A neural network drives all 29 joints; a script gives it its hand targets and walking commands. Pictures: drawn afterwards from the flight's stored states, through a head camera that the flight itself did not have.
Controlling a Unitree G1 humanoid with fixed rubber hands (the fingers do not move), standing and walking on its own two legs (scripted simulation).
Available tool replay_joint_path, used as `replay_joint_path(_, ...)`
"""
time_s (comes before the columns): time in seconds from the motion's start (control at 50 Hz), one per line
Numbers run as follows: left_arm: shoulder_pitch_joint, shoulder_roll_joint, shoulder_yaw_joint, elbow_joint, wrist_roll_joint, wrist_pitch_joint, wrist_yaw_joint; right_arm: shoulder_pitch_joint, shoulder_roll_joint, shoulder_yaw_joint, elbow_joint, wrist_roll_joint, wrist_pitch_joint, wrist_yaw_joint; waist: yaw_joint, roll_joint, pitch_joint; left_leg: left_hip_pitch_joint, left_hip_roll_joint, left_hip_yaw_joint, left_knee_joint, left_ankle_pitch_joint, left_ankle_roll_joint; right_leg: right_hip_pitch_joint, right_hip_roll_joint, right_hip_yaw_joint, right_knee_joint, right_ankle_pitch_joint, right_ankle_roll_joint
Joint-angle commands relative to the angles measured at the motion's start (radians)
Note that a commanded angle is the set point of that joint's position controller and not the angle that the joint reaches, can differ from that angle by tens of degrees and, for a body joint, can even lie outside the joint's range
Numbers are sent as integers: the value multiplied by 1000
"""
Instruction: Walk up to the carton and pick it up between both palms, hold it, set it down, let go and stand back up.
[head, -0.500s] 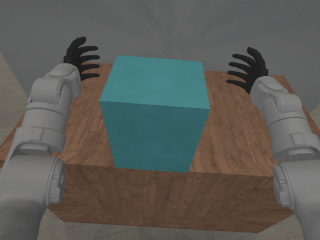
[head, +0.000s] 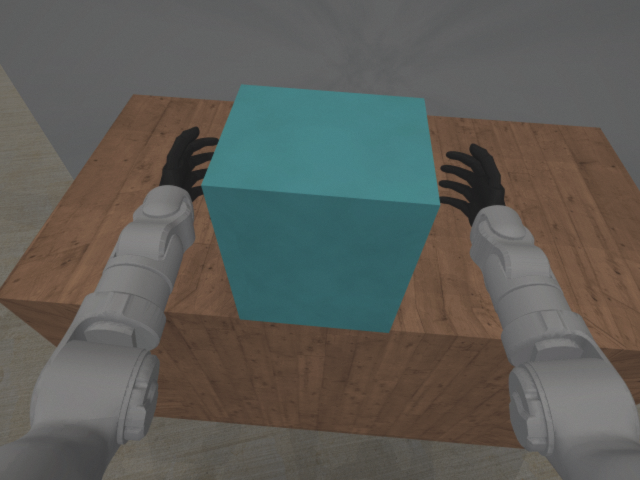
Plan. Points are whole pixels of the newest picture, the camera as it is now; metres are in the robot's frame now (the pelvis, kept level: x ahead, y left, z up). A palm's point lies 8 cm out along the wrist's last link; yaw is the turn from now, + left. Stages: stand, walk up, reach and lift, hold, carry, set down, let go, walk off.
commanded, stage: reach and lift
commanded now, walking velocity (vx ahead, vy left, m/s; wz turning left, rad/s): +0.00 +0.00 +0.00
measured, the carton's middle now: (322, 220) +0.45 +0.01 +0.07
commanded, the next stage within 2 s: none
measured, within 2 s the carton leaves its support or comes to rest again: neither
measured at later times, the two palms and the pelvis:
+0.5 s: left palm (200, 209) +0.44 +0.17 +0.09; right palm (466, 215) +0.44 -0.18 +0.10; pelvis -0.01 -0.01 -0.01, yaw +0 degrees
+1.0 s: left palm (207, 210) +0.43 +0.16 +0.10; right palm (453, 223) +0.43 -0.16 +0.09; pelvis -0.01 +0.00 +0.00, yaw +0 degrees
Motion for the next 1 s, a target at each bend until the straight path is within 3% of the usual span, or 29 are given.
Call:
replay_joint_path(0.0,-388,131,117,18,84,-152,-41,-457,-150,-1,-32,-10,-117,-23,7,-61,-691,276,-49,24,17,408,-37,366,23,-22,47,466,52)
replay_joint_path(0.08,-452,127,110,31,89,-245,-34,-497,-144,20,-24,11,-178,-19,14,-51,-668,242,-42,23,0,368,-43,372,21,-14,41,414,44)
replay_joint_path(0.2,-600,105,-24,85,-7,-327,7,-598,-134,25,-18,22,-195,7,-10,-28,-680,211,-25,18,8,210,-37,208,9,-25,28,186,24)
replay_joint_path(0.3,-644,94,-80,133,-61,-376,19,-621,-124,14,-8,15,-210,6,-23,-4,-814,206,-28,21,55,240,-44,165,1,-32,63,242,22)
replay_joint_path(0.44,-568,57,19,164,35,-364,-5,-570,-95,25,77,32,-231,-26,-3,23,-810,205,-43,24,62,366,-57,267,8,-16,90,415,33)
replay_joint_path(0.52,-578,8,41,129,76,-346,3,-566,-68,0,74,11,-226,-34,-14,33,-752,236,-35,21,39,331,-59,236,14,-21,56,326,22)
replay_joint_path(0.64,-658,-59,3,115,61,-334,30,-618,-4,-71,0,-78,-187,-35,-43,16,-747,248,-25,21,15,204,-48,156,9,-36,16,158,8)
replay_joint_path(0.74,-661,-78,32,142,82,-342,36,-636,50,-108,-40,-142,-176,-47,-35,-7,-780,222,-33,29,14,219,-44,211,2,-30,37,217,18)
replay_joint_path(0.86,-625,-110,105,121,164,-354,32,-612,103,-123,-23,-168,-195,-49,-11,12,-756,256,-34,34,16,323,-58,277,9,-24,43,317,23)
replay_joint_path(0.98,-612,-168,144,87,229,-360,18,-592,168,-153,-26,-220,-212,-25,-10,14,-706,291,-32,39,-1,336,-60,284,11,-27,17,301,20)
